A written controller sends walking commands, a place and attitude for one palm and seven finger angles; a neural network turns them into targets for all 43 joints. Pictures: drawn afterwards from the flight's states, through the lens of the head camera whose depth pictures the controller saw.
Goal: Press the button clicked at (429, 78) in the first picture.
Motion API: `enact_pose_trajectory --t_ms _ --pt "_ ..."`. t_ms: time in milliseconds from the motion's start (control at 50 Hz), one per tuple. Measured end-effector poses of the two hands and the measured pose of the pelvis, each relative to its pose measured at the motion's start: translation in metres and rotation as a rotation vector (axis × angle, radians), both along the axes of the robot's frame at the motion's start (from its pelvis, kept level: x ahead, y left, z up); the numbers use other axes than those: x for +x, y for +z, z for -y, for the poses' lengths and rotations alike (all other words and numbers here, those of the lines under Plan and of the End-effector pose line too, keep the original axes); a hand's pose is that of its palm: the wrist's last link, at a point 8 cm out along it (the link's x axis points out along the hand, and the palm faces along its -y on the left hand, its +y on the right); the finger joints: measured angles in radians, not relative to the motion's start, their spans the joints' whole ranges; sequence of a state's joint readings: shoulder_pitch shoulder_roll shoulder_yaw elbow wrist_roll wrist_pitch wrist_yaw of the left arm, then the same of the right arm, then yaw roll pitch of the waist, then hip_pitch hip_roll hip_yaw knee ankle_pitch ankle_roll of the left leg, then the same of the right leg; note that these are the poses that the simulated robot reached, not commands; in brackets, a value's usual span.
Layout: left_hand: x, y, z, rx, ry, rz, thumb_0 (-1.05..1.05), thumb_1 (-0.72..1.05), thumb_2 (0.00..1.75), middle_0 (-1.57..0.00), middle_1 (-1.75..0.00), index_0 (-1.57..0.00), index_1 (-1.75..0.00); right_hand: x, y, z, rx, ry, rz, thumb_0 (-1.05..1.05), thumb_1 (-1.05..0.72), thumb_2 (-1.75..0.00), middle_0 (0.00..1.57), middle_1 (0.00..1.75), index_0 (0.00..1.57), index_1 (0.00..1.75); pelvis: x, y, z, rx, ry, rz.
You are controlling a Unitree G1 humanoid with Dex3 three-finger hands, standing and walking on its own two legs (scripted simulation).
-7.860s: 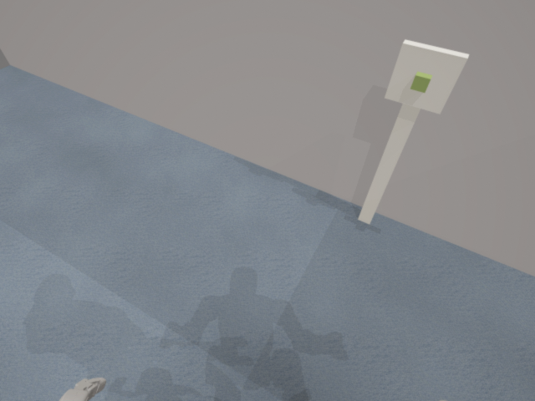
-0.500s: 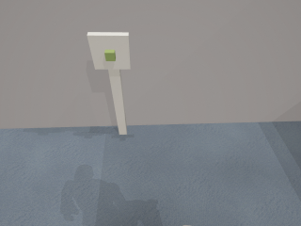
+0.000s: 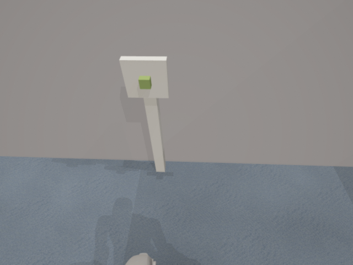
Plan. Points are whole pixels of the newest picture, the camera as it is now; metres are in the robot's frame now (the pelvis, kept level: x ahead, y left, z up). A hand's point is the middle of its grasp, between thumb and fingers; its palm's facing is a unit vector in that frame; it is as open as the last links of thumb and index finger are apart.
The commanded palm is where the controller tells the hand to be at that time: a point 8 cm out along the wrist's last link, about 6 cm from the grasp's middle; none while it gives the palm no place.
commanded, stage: take the last steps up to it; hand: left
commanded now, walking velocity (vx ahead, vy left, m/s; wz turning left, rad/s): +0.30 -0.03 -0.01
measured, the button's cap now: (145, 82) +0.77 +0.19 -0.03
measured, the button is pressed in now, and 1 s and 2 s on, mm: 0 0 0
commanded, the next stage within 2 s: come to a stop and stand still in 0.54 s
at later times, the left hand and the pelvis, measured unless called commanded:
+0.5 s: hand (109, 223) +0.26 +0.23 -0.17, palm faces -0.01 -0.98 -0.20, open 7.4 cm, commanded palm none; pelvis +0.17 +0.04 +0.00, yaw -3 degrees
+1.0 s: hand (128, 198) +0.34 +0.19 -0.17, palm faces +0.00 -0.97 -0.26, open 7.3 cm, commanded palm none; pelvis +0.26 +0.00 -0.01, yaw -2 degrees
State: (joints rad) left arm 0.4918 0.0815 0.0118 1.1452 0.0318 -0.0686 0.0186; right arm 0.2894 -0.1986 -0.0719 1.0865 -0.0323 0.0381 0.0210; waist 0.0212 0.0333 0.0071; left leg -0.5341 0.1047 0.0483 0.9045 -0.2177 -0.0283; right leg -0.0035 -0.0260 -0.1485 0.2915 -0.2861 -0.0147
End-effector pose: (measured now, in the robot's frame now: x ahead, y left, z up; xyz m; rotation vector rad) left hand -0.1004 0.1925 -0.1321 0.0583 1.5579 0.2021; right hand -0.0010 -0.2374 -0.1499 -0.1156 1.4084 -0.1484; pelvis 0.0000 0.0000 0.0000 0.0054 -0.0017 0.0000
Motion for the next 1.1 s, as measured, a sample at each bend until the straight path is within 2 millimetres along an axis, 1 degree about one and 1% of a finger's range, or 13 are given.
enact_pose_trajectory --t_ms 120,160,200,240,300,420,540,660,720,800,980,1040,1100 --pt "-0.001 -0.012 -0.011 -0.053 0.059 -0.128 0.01 0.9 0.9 -0.21 -0.29 -0.2 -0.3 0.094 -0.002 -0.035 -0.016 0.072 0.107 0.0 -0.91 -0.9 0.19 0.3 0.19 0.3 0.042 -0.013 -0.026 -0.015 0.003 -0.006" --pt "0.009 -0.022 -0.022 -0.07 0.055 -0.161 0.01 0.9 0.9 -0.21 -0.29 -0.2 -0.3 0.125 -0.006 -0.047 -0.033 0.079 0.18 0.0 -0.91 -0.9 0.19 0.3 0.19 0.3 0.057 -0.023 -0.038 -0.018 -0.007 -0.003" --pt "0.032 -0.028 -0.035 -0.072 0.029 -0.162 0.01 0.9 0.9 -0.21 -0.29 -0.2 -0.3 0.144 -0.003 -0.057 -0.039 0.067 0.23 0.0 -0.91 -0.9 0.19 0.3 0.2 0.3 0.068 -0.023 -0.045 -0.013 -0.021 0.009" --pt "0.068 -0.029 -0.051 -0.058 -0.005 -0.114 0.01 0.91 0.9 -0.21 -0.29 -0.2 -0.3 0.154 0.003 -0.063 -0.047 0.025 0.26 -0.01 -0.92 -0.9 0.2 0.3 0.2 0.3 0.08 -0.019 -0.049 -0.012 -0.035 0.017" --pt "0.138 -0.028 -0.073 -0.026 -0.056 0.016 0.01 0.91 0.9 -0.2 -0.29 -0.2 -0.3 0.161 0.014 -0.059 -0.077 -0.013 0.271 -0.02 -0.95 -0.9 0.2 0.3 0.2 0.3 0.099 -0.01 -0.053 -0.009 -0.039 0.021" --pt "0.278 -0.014 -0.093 0.036 -0.117 0.288 0.01 0.91 0.9 -0.2 -0.29 -0.2 -0.3 0.151 0.014 -0.059 -0.06 -0.035 0.158 -0.02 -0.94 -0.9 0.2 0.3 0.2 0.3 0.139 -0.002 -0.05 0.005 -0.04 0.017" --pt "0.383 -0.001 -0.076 0.057 -0.203 0.397 0.01 0.91 0.9 -0.2 -0.29 -0.2 -0.3 0.135 0.001 -0.059 -0.005 -0.107 0.01 -0.01 -0.92 -0.9 0.2 0.3 0.2 0.3 0.181 -0.004 -0.034 0.014 -0.051 0.019" --pt "0.457 -0.01 -0.036 0.068 -0.279 0.437 0.01 0.91 0.9 -0.2 -0.29 -0.2 -0.3 0.132 -0.021 -0.044 0.052 -0.171 -0.146 0.0 -0.91 -0.9 0.2 0.3 0.2 0.3 0.232 -0.023 -0.001 0.017 -0.059 0.015" --pt "0.464 -0.012 -0.018 0.059 -0.266 0.426 0.0 0.91 0.9 -0.2 -0.29 -0.2 -0.3 0.15 -0.023 -0.029 0.049 -0.163 -0.18 0.0 -0.9 -0.9 0.2 0.3 0.2 0.3 0.246 -0.023 0.009 -0.001 -0.052 0.021" --pt "0.458 -0.009 -0.007 0.063 -0.216 0.37 0.0 0.92 0.9 -0.21 -0.29 -0.2 -0.3 0.195 -0.017 -0.009 0.019 -0.133 -0.133 0.0 -0.91 -0.9 0.2 0.3 0.2 0.3 0.259 -0.014 0.015 0.003 -0.046 0.012" --pt "0.44 -0.007 -0.04 0.11 -0.162 0.315 0.0 0.92 0.9 -0.21 -0.29 -0.21 -0.3 0.3 -0.007 0.006 -0.04 -0.024 0.078 0.0 -0.91 -0.9 0.19 0.3 0.19 0.3 0.259 -0.01 0.001 0.009 -0.035 0.002" --pt "0.428 -0.012 -0.058 0.108 -0.146 0.304 0.0 0.92 0.9 -0.21 -0.29 -0.2 -0.3 0.325 0.001 -0.001 -0.064 0.005 0.157 0.0 -0.91 -0.9 0.19 0.3 0.19 0.3 0.256 -0.012 -0.01 0.002 -0.033 0.005" --pt "0.416 -0.025 -0.078 0.094 -0.125 0.295 0.0 0.91 0.9 -0.21 -0.29 -0.2 -0.3 0.337 0.006 -0.015 -0.091 0.028 0.225 0.0 -0.91 -0.9 0.19 0.3 0.19 0.3 0.253 -0.019 -0.025 -0.016 -0.03 0.008"
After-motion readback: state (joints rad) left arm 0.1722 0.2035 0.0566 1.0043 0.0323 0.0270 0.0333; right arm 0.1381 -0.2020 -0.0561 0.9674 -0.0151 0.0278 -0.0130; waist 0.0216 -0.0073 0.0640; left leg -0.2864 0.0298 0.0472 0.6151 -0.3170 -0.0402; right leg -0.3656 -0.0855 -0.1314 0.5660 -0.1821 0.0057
